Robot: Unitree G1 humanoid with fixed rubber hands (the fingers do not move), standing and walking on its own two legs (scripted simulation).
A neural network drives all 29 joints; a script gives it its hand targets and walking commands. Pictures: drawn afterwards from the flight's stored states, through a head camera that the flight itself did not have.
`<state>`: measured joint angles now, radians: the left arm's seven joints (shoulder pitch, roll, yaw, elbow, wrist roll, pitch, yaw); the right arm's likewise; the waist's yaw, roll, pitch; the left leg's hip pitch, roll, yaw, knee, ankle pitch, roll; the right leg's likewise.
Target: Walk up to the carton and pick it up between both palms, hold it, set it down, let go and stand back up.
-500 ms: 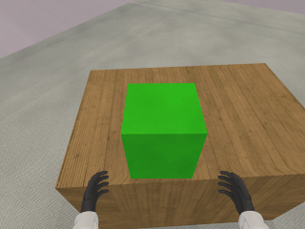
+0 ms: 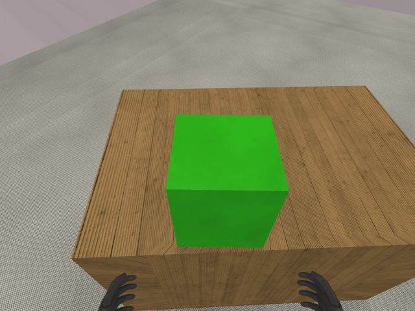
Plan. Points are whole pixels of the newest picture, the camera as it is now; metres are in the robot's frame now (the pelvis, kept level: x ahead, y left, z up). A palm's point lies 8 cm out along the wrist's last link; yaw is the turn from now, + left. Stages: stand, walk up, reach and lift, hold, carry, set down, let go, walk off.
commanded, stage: set down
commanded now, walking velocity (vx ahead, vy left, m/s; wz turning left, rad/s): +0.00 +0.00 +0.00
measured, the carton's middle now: (221, 184) +0.40 -0.01 -0.01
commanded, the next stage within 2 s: let go in 0.36 s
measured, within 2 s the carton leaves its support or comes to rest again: neither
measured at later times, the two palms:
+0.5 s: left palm out of the picture +0.13 +0.24 -0.09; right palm out of the picture +0.15 -0.20 -0.09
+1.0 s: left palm out of the picture +0.10 +0.24 -0.11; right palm out of the picture +0.10 -0.23 -0.12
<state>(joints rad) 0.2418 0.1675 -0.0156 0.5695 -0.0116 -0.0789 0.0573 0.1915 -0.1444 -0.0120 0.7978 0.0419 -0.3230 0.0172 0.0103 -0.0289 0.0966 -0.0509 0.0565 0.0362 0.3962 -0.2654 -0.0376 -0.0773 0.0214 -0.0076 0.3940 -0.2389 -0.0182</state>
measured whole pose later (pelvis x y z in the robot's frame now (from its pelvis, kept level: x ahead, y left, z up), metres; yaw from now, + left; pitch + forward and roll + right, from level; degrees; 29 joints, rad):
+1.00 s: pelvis -0.02 +0.01 -0.01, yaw -2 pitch -2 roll -1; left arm 0.27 0.20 0.02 0.62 0.03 0.02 -0.01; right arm 0.17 -0.19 -0.06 0.78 -0.02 0.01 0.01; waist 0.02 0.01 0.02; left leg -0.23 0.08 0.06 0.61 -0.34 -0.02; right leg -0.25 0.04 0.02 0.56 -0.28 -0.01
